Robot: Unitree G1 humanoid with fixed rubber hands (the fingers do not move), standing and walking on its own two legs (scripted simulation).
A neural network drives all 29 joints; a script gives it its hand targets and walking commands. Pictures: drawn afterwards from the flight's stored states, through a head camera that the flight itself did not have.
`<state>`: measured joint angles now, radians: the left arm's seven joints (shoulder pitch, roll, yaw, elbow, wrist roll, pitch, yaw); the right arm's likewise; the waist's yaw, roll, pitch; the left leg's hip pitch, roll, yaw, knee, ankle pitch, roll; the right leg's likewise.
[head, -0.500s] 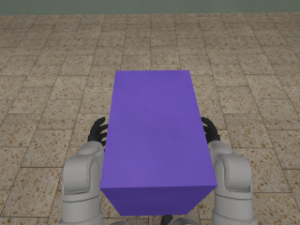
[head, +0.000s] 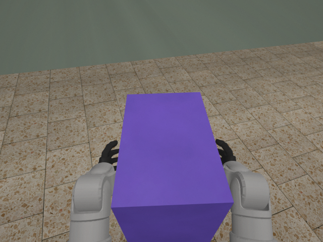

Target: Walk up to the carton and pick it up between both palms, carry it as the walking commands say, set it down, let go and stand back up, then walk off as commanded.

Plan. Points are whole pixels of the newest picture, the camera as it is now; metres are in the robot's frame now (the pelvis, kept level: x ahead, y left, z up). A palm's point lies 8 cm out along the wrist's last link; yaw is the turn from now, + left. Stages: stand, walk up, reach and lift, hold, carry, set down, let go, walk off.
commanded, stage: carry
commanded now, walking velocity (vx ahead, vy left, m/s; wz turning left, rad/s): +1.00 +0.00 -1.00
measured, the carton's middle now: (166, 172) +0.29 +0.00 +0.02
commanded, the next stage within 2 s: none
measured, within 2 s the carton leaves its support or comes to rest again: neither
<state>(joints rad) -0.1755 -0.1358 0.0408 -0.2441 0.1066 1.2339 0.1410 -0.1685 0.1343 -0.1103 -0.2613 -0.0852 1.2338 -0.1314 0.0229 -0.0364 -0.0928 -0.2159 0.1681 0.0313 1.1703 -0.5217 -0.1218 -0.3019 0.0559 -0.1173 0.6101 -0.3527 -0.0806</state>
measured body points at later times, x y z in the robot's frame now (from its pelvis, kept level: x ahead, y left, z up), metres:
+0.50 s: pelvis +0.40 -0.10 -0.02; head +0.47 -0.10 +0.43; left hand +0.73 -0.15 +0.03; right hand +0.57 -0.38 +0.05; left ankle +0.26 +0.14 -0.60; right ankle +0.42 -0.16 -0.72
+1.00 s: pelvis +0.72 -0.26 +0.02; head +0.76 -0.29 +0.46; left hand +1.04 -0.34 +0.08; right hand +0.86 -0.56 +0.08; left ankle +0.71 -0.12 -0.72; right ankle +0.75 -0.39 -0.71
